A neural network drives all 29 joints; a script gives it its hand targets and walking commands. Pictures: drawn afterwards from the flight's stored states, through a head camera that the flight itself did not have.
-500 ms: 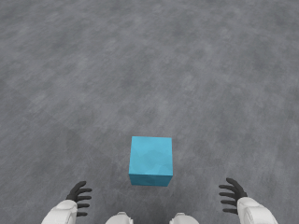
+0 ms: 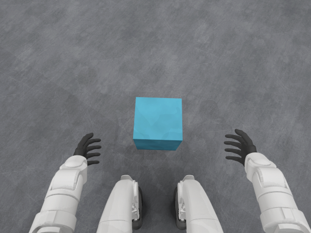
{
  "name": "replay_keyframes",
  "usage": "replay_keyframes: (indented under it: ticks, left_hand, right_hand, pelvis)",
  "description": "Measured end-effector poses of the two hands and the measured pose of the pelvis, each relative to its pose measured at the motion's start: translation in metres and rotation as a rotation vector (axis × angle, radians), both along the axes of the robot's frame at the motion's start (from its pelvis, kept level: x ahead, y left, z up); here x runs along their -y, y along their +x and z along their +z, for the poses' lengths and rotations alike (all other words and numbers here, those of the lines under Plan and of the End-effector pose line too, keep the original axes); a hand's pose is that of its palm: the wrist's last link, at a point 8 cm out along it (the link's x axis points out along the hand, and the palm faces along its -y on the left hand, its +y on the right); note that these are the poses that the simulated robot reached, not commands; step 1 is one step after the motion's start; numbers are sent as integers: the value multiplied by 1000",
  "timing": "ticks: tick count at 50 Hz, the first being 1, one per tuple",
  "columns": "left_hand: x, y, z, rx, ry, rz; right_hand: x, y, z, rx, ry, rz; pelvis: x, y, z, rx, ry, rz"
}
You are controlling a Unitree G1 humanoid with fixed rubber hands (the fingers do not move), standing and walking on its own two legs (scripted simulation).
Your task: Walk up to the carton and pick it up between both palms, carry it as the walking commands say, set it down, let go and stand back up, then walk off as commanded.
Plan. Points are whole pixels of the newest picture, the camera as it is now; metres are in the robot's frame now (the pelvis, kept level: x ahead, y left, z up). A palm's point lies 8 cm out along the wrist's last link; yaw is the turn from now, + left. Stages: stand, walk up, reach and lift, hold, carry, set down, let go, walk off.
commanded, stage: reach and lift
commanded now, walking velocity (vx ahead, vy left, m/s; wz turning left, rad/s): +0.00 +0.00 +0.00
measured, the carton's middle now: (157, 126) +0.52 -0.01 -0.55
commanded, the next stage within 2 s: none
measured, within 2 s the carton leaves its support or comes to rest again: neither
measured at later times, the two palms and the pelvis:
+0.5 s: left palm (96, 111) +0.44 +0.18 -0.13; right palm (230, 112) +0.43 -0.23 -0.13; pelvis -0.03 -0.01 -0.03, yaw +1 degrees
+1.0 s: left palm (105, 97) +0.51 +0.18 -0.18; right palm (222, 99) +0.50 -0.23 -0.18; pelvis -0.03 -0.02 -0.04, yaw +0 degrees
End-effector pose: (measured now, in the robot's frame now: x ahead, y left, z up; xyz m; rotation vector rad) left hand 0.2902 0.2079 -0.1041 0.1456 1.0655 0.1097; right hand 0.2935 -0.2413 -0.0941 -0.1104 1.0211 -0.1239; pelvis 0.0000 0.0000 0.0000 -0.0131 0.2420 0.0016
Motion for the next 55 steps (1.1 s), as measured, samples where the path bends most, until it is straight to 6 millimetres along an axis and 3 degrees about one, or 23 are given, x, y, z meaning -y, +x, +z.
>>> replay_keyframes:
  ticks: [17,32,37,39,48,55]
  left_hand:
    - [23,101,-17,144,-19,7]
    - [26,191,-33,322,-17,26]
    - [29,218,-43,382,-26,26]
    - [29,225,-50,408,-24,15]
    - [30,221,-72,416,-54,30]
    - [27,221,-97,396,-55,55]
  right_hand:
    - [-16,95,-20,133,7,-23]
    - [-11,174,-42,293,16,-59]
    - [-6,202,-49,359,6,-55]
    - [-6,208,-55,384,2,-44]
    - [-13,207,-76,386,7,-30]
    - [-18,209,-104,361,27,-56]
  pelvis:
    - [5,-33,-20,-163,-4,16]
    - [9,-25,-32,-321,4,9]
    - [12,-28,-29,-254,9,6]
    - [14,-30,-24,-184,9,8]
    - [20,-27,-34,-233,14,-1]
    - [22,-39,-65,-224,11,3]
